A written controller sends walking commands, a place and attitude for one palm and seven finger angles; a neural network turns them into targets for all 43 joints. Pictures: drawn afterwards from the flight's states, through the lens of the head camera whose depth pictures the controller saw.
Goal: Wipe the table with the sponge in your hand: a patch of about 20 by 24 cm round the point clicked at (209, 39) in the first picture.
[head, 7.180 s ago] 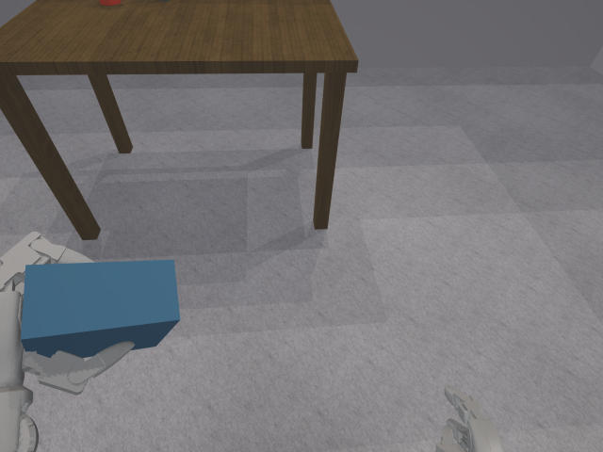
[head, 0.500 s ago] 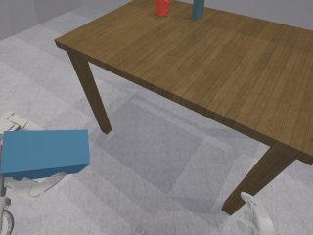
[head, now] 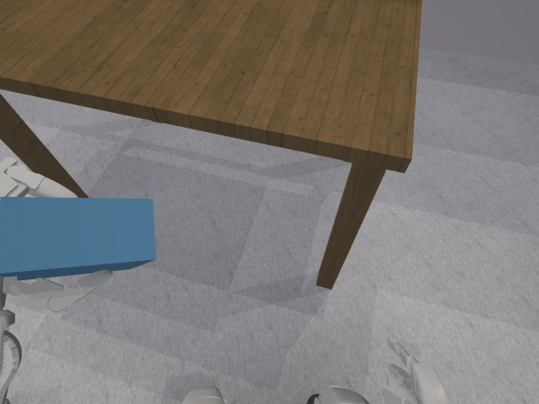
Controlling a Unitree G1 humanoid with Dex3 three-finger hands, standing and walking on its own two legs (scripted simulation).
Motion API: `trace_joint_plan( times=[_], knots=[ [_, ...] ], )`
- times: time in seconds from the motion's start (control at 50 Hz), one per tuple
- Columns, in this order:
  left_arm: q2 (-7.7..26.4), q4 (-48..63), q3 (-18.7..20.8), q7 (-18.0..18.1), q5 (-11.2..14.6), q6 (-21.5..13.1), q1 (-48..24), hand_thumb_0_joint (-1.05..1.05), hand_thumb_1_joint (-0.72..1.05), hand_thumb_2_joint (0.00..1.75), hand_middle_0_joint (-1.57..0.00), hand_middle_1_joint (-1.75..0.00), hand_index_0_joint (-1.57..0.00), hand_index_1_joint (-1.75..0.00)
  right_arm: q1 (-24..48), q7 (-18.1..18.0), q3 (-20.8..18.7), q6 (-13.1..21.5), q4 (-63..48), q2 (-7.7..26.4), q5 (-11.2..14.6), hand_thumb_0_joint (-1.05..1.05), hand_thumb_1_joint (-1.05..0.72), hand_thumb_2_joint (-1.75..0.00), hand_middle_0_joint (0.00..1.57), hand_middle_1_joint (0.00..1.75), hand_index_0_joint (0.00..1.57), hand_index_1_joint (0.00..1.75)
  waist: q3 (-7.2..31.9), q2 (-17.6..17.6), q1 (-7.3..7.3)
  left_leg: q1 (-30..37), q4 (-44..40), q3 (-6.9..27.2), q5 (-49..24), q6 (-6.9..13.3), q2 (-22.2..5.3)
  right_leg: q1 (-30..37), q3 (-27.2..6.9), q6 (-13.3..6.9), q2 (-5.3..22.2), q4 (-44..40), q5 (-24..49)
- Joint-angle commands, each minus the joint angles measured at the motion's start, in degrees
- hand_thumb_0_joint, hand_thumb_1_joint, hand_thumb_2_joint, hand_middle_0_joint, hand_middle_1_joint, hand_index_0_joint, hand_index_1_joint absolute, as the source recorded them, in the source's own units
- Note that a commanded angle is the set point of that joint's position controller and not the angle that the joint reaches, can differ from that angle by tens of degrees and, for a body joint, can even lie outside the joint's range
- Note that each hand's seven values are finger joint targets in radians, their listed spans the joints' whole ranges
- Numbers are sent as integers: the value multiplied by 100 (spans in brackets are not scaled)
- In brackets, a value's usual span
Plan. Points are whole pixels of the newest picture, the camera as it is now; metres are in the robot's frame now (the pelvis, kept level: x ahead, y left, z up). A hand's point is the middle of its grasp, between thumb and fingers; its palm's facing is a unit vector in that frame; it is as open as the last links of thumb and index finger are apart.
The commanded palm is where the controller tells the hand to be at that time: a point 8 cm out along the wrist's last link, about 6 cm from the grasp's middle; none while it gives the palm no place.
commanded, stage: turn to face it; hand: left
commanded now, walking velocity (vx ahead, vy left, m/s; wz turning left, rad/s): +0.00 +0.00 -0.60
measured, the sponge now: (101, 240) +0.26 +0.20 +0.15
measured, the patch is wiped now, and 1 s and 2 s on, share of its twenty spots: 0.00 0.00 0.00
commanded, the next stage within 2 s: take the last steps up to it in 0.92 s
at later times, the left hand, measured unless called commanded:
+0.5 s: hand (140, 248) +0.24 +0.15 +0.18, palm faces +0.15 -0.91 -0.39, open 10.6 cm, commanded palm +0.20 +0.19 +0.20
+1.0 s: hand (258, 297) +0.20 +0.03 +0.18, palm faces -0.15 -0.86 -0.48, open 10.6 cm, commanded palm +0.18 +0.10 +0.20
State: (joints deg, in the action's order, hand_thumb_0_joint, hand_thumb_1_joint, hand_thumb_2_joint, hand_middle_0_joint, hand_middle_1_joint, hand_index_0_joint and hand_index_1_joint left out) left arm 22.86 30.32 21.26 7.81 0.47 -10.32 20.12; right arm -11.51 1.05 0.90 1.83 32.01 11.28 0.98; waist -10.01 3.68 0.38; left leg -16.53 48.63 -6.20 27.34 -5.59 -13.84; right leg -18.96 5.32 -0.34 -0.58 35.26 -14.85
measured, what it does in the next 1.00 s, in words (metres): walks backwards, turning right: left foot, then right foot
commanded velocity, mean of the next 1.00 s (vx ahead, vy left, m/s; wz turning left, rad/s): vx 0.00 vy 0.00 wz -0.45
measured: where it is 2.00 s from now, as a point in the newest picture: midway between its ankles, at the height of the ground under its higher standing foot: outside the picture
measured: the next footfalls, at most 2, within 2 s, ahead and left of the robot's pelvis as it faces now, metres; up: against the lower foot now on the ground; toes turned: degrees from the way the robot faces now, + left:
left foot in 0.28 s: +0.05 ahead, +0.11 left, +0.00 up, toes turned -7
right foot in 0.60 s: -0.07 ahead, -0.16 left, +0.00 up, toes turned -29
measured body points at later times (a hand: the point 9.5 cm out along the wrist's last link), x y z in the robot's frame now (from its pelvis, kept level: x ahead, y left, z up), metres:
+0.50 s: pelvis -0.04 -0.02 +0.01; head -0.01 -0.02 +0.46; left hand +0.23 +0.20 +0.20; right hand +0.06 -0.26 -0.08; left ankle +0.01 +0.12 -0.72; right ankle -0.08 -0.13 -0.67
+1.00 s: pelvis -0.11 -0.06 +0.02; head -0.06 -0.08 +0.46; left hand +0.20 +0.08 +0.21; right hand -0.11 -0.38 -0.07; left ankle -0.05 +0.06 -0.70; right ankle -0.10 -0.14 -0.72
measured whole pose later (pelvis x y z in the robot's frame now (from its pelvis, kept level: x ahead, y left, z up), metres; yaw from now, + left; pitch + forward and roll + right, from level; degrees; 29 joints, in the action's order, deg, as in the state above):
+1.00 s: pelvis -0.11 -0.06 +0.02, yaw -32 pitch +2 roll +1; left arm 23.4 33.8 22.3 8.3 2.2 -10.6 32.1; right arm -10.4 -2.5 -2.9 -1.1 32.5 15.9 0.7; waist -3.8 -1.8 -1.2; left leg -18.4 38.6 -2.4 22.6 -2.6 -1.6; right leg -19.3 -0.9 -4.4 -4.2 27.6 -9.9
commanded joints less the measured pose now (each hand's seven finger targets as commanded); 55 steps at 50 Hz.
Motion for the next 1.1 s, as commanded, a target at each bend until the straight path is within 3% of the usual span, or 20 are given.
trace_joint_plan(
  times=[0.0, 0.06, 0.14, 0.22, 0.24, 0.28, 0.3, 0.34, 0.4, 0.48, 0.54, 0.56, 0.6, 0.62, 0.72, 0.88, 0.96, 1.02, 1.06, 1.08],
  knots=[
    [1674, 1519, 1579, 225, 248, -469, 1013, 0, 10, 130, -120, -160, -120, -160, 492, -94, -405, 22, -1014, 620, 44, 0, -90, -90, 20, 30, 20, 30, 2244, -1354, 188, -1586, 2174, 848, 704, 99, 673, 2183, -2719, -986, 1914, -953, 3882],
    [1363, 1998, 1655, 220, 410, -574, 1587, 0, 10, 130, -120, -160, -120, -160, 814, -34, -264, -211, -968, 485, -8, 0, -90, -90, 20, 30, 20, 30, 2381, -712, 107, -1427, 1332, 625, 232, 67, 802, 1903, -2211, -986, 1529, -962, 3299],
    [1356, 2248, 1691, 248, 396, -560, 1532, 0, 10, 130, -120, -160, -120, -160, 707, -59, -358, -254, -982, 622, -5, 0, -90, -90, 20, 30, 20, 30, 2285, -939, 78, -645, -206, 444, -48, 97, 975, 1258, -2365, -1019, 1351, -1066, 2526],
    [1105, 1687, 1420, 201, 342, -371, 1491, 0, 10, 130, -120, -160, -120, -160, 444, -106, -376, -268, -888, 707, 26, 0, -90, -90, 20, 30, 20, 30, 2019, -901, -62, 843, -2023, 393, -1000, 250, 982, -81, -2325, -540, 930, -908, 904],
    [1072, 1740, 1330, 169, 338, -394, 1266, 0, 10, 130, -120, -160, -120, -160, 424, -167, -425, -238, -918, 808, 5, 0, -90, -90, 20, 30, 20, 30, 1874, -506, -93, 1130, -2580, 800, -1001, 465, 540, -575, -2113, -318, 587, -368, 321],
    [1042, 1652, 1255, 126, 192, -462, 985, 0, 10, 130, -120, -160, -120, -160, 587, -254, -483, -177, -1060, 921, -7, 0, -90, -90, 20, 30, 20, 30, 1478, 1293, 53, 740, -3166, 2142, -2237, 1400, -1333, -1484, -763, 236, -273, 2512, -1764],
    [1290, 1413, 1334, 123, 161, -520, 770, 0, 10, 130, -120, -160, -120, -160, 701, -278, -430, -41, -954, 731, -39, 0, -90, -90, 20, 30, 20, 30, 1397, 1183, 71, 177, -3300, 1994, -1682, 1459, -1449, -1344, -864, 273, -99, 3538, -1523],
    [750, 1265, 739, 72, 158, -488, 500, 0, 10, 130, -120, -160, -120, -160, 488, -229, -427, 30, -895, 784, -47, 0, -90, -90, 20, 30, 20, 30, 1043, 792, -18, 152, -3013, 1232, -2452, 1412, -1128, -1576, -836, 331, 203, 3599, -1219],
    [564, 1756, 174, 34, 102, -406, -343, 0, 10, 130, -120, -160, -120, -160, 403, -133, -408, 174, -889, 782, 60, 0, -90, -90, 20, 30, 20, 30, 1005, 1126, 62, 504, -2752, -40, -2963, 983, -627, -1073, -184, 424, 209, 2185, -904],
    [712, 1611, 207, 122, 114, -351, -504, 0, 10, 130, -120, -160, -120, -160, 315, -131, -375, 412, -982, 846, -22, 0, -90, -90, 20, 30, 20, 30, 1095, 1174, -7, 437, -2563, 93, -2793, 880, -725, -131, 205, 435, 72, 712, -1080],
    [933, 1608, 579, 155, 135, -378, -109, 0, 10, 130, -120, -160, -120, -160, 212, -77, -367, 492, -988, 772, -15, 0, -90, -90, 20, 30, 20, 30, 1510, 1061, 79, 524, -1551, -166, -2631, 608, -468, 743, 294, 331, 12, -669, -74],
    [1046, 1643, 715, 162, 125, -411, -14, 0, 10, 130, -120, -160, -120, -160, 128, -40, -366, 483, -968, 695, 6, 0, -90, -90, 20, 30, 20, 30, 1687, 525, 35, 432, -870, -310, -2299, 435, -196, 1029, -129, 137, 377, -1141, 777],
    [1540, 1334, 1291, 231, 174, -452, 613, 0, 10, 130, -120, -160, -120, -160, 419, -87, -231, 384, -1100, 413, -53, 0, -90, -90, 20, 30, 20, 30, 1971, -1722, 165, -1531, 1198, -24, 977, 96, 956, 1969, -2610, -835, 1916, -1143, 4695],
    [1414, 1265, 1254, 208, 304, -362, 727, 0, 10, 130, -120, -160, -120, -160, 517, -106, -322, 301, -1041, 486, 24, 0, -90, -90, 20, 30, 20, 30, 2043, -1970, 113, -1658, 1911, 565, 693, 112, 831, 1849, -2668, -853, 2002, -1183, 4626],
    [1089, 1098, 1467, 199, 365, -495, 1741, 0, 10, 130, -120, -160, -120, -160, 776, -152, -233, -144, -890, 336, -29, 0, -90, -90, 20, 30, 20, 30, 2191, -811, -25, -1798, 1571, 605, -173, 19, 856, 2197, -1783, -871, 1475, -1001, 4271],
    [1029, 1337, 1038, 254, 281, -430, 1333, 0, 10, 130, -120, -160, -120, -160, 629, -340, -385, -3, -883, 679, -31, 0, -90, -90, 20, 30, 20, 30, 2182, -1000, 87, -718, -493, 435, -215, 295, 1152, 1729, -2198, -934, 1426, -1242, 3395],
    [1002, 1473, 861, 245, 212, -348, 972, 0, 10, 130, -120, -160, -120, -160, 447, -365, -404, -24, -848, 737, -20, 0, -90, -90, 20, 30, 20, 30, 2001, -766, 8, 243, -1616, 433, -747, 398, 1169, 840, -2298, -701, 1321, -1457, 1650],
    [1038, 1602, 788, 227, 140, -401, 649, 0, 10, 130, -120, -160, -120, -160, 403, -434, -442, 7, -852, 841, -46, 0, -90, -90, 20, 30, 20, 30, 1716, 10, -27, 966, -2723, 900, -1025, 770, 533, -36, -1929, -243, 716, -1147, 40],
    [975, 1452, 771, 239, 75, -456, 642, 0, 10, 130, -120, -160, -120, -160, 475, -456, -405, 60, -895, 871, 9, 0, -90, -90, 20, 30, 20, 30, 1606, 887, 75, 563, -2918, 1426, -1272, 1157, -119, 35, -1169, 53, 77, -378, -574],
    [1026, 1242, 824, 231, 91, -442, 704, 0, 10, 130, -120, -160, -120, -160, 554, -471, -349, 101, -849, 775, -3, 0, -90, -90, 20, 30, 20, 30, 1528, 1222, 78, -198, -3201, 1526, -403, 1253, -230, 371, -869, 36, 24, 152, -958]
  ],
)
